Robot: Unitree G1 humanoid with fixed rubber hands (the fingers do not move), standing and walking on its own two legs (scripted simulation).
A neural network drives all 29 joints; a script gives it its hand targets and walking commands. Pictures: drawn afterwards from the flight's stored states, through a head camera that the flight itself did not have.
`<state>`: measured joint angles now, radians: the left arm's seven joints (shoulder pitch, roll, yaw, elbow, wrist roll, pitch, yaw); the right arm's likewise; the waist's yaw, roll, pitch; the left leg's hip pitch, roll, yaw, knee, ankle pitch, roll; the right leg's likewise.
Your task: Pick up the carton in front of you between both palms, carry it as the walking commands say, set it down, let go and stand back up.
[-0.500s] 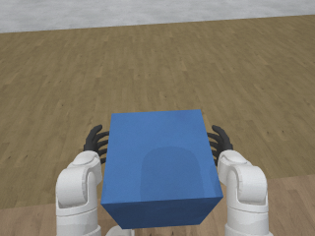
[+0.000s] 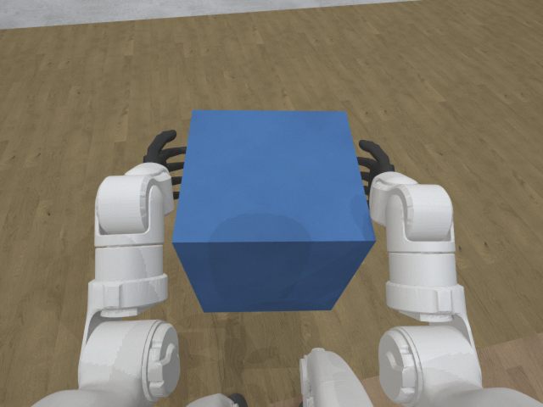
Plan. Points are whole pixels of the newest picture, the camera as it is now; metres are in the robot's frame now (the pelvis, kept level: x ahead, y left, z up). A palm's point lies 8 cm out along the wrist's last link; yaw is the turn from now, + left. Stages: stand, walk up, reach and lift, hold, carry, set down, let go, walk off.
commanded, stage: carry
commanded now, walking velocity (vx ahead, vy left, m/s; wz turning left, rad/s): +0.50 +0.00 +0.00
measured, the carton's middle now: (268, 220) +0.36 -0.01 +0.02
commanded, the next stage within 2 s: none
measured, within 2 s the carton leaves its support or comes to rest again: neither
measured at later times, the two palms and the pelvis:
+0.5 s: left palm (180, 44) +0.72 +0.14 +0.07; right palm (332, 44) +0.73 -0.16 +0.06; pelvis +0.36 -0.03 -0.03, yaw +1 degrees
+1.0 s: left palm out of the picture +1.08 +0.14 +0.01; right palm out of the picture +1.05 -0.16 +0.01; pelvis +0.70 +0.01 -0.08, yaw +0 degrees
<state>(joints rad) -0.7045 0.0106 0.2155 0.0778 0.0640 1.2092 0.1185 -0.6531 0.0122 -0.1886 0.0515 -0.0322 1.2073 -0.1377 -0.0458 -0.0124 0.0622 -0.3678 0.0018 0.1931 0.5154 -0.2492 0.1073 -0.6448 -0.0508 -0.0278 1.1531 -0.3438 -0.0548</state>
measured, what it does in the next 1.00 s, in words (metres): goes down: right foot 0.03 m lower, then left foot 0.05 m lower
